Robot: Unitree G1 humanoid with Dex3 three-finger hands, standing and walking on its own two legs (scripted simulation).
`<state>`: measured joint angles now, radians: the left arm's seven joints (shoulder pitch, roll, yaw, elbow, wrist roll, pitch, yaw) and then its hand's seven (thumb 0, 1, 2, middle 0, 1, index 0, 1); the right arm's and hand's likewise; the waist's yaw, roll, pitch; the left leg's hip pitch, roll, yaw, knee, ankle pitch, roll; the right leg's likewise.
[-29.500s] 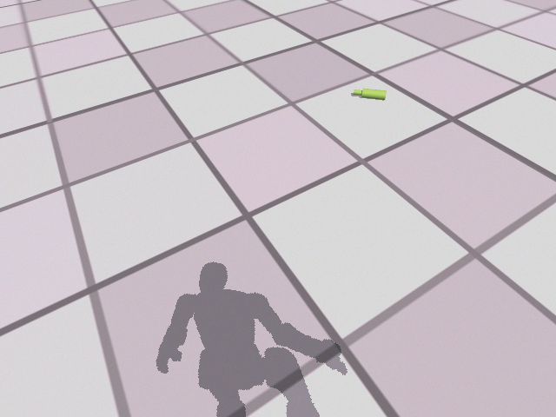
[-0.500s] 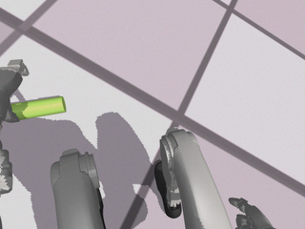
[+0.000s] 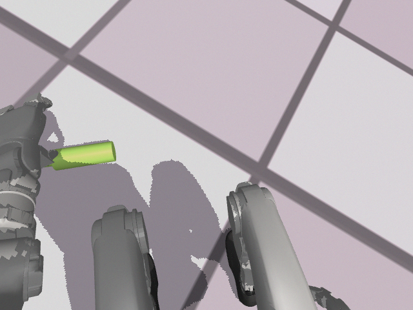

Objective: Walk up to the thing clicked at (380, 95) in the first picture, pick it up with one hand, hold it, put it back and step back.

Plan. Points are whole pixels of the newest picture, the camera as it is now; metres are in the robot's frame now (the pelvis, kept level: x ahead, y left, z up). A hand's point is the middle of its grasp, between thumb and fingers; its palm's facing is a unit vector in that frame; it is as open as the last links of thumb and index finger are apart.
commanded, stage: home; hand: left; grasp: from above
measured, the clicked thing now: (73, 157) +0.49 +0.31 -0.35
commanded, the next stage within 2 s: none
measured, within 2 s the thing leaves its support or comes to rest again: neither
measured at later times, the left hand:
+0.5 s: hand (5, 235) +0.28 +0.23 +0.09, palm faces -0.04 -0.90 -0.44, open 7.4 cm
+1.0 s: hand out of the picture +0.23 +0.19 +0.28, palm faces +0.19 -0.96 -0.21, open 7.4 cm
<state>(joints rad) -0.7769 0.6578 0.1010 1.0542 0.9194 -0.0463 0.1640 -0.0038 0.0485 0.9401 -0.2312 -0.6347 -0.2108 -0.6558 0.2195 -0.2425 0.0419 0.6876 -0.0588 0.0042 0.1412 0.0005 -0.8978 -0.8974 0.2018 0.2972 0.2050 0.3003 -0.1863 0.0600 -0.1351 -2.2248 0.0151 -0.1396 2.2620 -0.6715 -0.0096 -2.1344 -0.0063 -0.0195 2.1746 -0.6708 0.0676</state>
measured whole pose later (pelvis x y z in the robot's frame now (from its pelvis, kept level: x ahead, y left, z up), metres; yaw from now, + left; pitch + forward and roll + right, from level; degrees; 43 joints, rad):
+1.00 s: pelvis +0.08 -0.01 +0.33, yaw +7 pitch +13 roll -3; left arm 0.48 0.22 0.04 -0.13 -0.07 0.46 0.05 0.01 0.90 0.90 -0.21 -0.29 -0.20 -0.30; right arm 0.32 -0.22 0.04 0.52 0.03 -0.19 -0.19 0.01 -0.90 -0.90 0.20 0.30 0.20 0.30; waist -0.06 0.06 -0.19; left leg -0.79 0.06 -0.07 1.06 -0.49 -0.03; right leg -0.73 -0.02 -0.05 0.98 -0.48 0.03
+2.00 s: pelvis +0.07 +0.00 +0.34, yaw +8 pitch +9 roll -3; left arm 0.49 0.22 0.03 -0.12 -0.05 0.46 0.01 0.01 0.90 0.90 -0.20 -0.29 -0.20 -0.30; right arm 0.29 -0.22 0.03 0.55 0.01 -0.25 -0.19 0.01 -0.90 -0.90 0.20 0.30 0.21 0.30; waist -0.04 0.05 -0.16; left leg -0.70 0.05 -0.06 1.02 -0.47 -0.03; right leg -0.64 -0.03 -0.05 0.95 -0.46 0.04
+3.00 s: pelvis +0.09 -0.01 +0.34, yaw +8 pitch +10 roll -3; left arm 0.50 0.22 0.03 -0.13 -0.05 0.45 0.02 0.01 0.90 0.90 -0.20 -0.29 -0.20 -0.30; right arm 0.29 -0.22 0.03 0.55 0.01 -0.24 -0.18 0.01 -0.90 -0.90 0.20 0.30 0.21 0.30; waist -0.04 0.05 -0.16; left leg -0.70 0.05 -0.06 1.02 -0.50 -0.03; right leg -0.65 -0.03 -0.05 0.95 -0.48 0.03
